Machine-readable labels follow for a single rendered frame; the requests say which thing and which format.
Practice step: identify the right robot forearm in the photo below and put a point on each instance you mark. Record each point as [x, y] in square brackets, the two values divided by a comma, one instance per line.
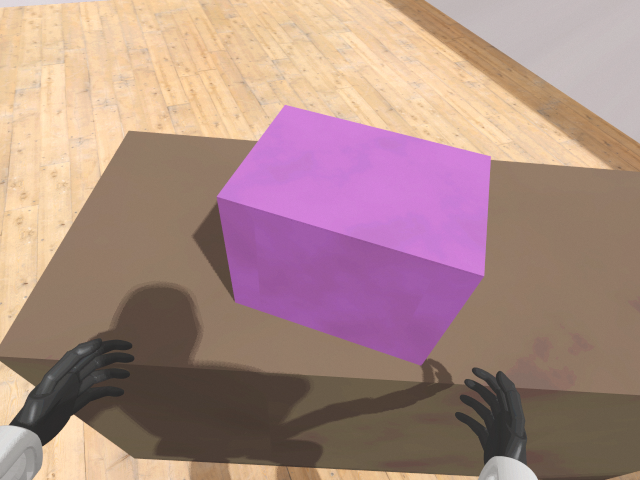
[506, 468]

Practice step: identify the robot left hand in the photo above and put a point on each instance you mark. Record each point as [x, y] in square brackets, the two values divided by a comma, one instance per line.
[65, 388]

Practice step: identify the carton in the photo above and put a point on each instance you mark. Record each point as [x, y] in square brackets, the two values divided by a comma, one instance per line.
[365, 234]

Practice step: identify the robot right hand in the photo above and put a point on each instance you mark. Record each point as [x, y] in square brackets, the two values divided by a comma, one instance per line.
[504, 434]

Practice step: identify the pedestal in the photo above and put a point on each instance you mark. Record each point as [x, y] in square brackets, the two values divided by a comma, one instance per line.
[557, 311]

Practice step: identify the left robot forearm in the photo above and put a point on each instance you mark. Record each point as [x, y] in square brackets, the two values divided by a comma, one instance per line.
[21, 453]

